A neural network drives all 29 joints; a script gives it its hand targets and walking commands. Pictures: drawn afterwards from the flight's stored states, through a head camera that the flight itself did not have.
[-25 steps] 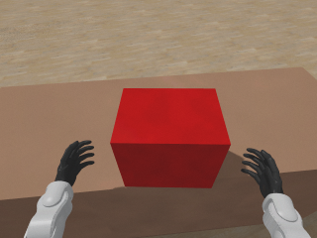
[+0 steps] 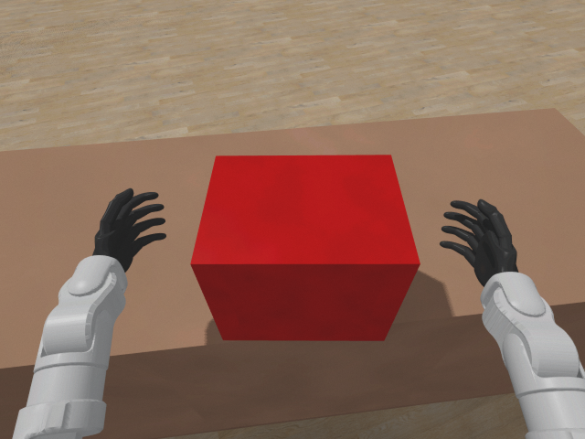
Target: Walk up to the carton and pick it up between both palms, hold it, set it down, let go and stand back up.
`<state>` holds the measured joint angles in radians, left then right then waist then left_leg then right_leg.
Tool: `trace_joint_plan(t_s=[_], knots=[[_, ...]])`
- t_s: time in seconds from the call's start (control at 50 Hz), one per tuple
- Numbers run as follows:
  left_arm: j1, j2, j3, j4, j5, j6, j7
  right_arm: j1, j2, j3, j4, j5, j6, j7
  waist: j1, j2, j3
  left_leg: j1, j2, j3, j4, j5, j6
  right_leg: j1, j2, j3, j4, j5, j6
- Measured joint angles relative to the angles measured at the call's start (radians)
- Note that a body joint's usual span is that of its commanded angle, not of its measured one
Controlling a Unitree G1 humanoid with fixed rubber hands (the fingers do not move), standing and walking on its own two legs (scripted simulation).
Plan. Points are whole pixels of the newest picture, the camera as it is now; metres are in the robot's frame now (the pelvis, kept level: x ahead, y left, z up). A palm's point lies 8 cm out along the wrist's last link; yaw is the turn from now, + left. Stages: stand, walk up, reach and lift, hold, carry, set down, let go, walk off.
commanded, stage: reach and lift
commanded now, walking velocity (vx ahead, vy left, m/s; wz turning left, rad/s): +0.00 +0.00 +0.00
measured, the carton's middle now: (303, 251) +0.38 +0.03 +0.01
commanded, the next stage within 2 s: none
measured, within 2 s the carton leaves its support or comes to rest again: neither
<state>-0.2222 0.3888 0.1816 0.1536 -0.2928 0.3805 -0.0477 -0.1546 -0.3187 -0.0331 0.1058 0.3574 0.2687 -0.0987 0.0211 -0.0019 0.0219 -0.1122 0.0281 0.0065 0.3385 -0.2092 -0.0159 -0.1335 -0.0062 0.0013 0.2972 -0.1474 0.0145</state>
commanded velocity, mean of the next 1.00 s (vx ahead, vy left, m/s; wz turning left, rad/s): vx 0.00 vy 0.00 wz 0.00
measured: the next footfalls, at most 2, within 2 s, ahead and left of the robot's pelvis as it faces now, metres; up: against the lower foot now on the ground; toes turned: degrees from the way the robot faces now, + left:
none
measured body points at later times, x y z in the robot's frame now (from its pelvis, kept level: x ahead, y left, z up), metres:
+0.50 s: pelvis -0.01 +0.00 +0.00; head +0.00 +0.02 +0.45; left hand +0.39 +0.27 +0.16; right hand +0.39 -0.22 +0.15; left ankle -0.02 +0.13 -0.75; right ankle +0.01 -0.13 -0.75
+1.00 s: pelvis +0.00 +0.00 +0.00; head +0.03 +0.02 +0.44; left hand +0.39 +0.26 +0.08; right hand +0.41 -0.19 +0.07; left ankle -0.02 +0.13 -0.75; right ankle +0.01 -0.13 -0.75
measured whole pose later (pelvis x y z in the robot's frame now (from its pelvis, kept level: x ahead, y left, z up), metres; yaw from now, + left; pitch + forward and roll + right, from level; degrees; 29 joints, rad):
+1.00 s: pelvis +0.00 +0.00 +0.00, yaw +1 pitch +5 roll -1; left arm -0.63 0.37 0.05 0.79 -0.24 0.11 -0.03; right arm -0.60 -0.27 -0.01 0.77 0.29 0.04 -0.08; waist 0.01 0.00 -0.04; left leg -0.30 0.03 -0.02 0.43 -0.23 -0.02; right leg -0.28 0.00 -0.02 0.33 -0.15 0.02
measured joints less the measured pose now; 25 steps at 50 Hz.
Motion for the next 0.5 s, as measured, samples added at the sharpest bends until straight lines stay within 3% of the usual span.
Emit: trace_joint_plan(t_s=[0.22,0.5], knots=[[-0.183,0.023,0.008,0.080,0.025,0.099,0.003,-0.192,-0.038,0.003,0.138,0.027,0.048,0.005,-0.019,-0.011,-0.008,-0.020,-0.001,-0.003,0.019,-0.004,0.002,-0.010,0.000,0.001,-0.001,0.006,0.004],[-0.440,0.067,-0.045,0.296,0.013,0.147,0.030,-0.465,-0.096,0.017,0.400,0.072,0.088,0.050,-0.027,-0.014,-0.026,-0.073,-0.004,0.000,0.033,0.005,0.007,-0.060,-0.002,0.007,0.007,0.018,0.007]])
